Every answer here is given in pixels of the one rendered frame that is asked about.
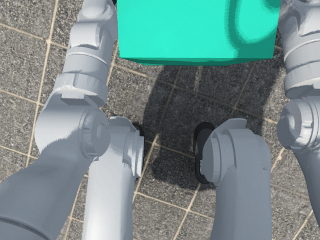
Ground right robot upper arm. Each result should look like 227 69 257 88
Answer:
276 95 320 228

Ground right robot shin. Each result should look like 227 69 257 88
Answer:
200 118 272 181

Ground right robot forearm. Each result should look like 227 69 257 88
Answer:
277 0 320 100

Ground left robot upper arm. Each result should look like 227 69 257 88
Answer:
0 104 111 240

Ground carton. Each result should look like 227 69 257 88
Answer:
117 0 281 66

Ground left robot forearm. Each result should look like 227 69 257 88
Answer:
34 0 119 144

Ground left robot foot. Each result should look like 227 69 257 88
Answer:
132 124 145 182

